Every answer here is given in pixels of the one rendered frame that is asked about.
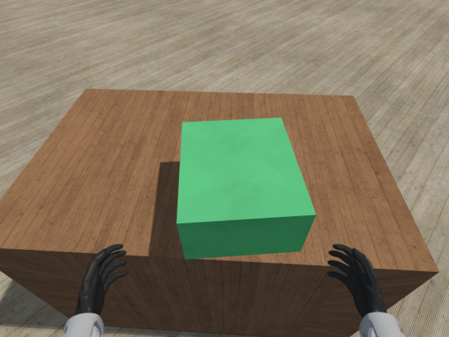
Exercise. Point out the carton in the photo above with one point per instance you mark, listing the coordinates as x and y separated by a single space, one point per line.
241 191

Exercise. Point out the right robot hand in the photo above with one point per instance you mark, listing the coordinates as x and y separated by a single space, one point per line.
362 281

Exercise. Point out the pedestal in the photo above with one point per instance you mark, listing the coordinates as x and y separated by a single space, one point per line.
109 174

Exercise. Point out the left robot hand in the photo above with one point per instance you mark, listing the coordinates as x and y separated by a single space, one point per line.
96 280

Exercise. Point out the robot right forearm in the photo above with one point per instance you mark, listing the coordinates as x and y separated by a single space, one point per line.
380 324

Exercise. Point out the robot left forearm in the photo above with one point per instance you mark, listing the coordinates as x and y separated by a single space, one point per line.
84 325

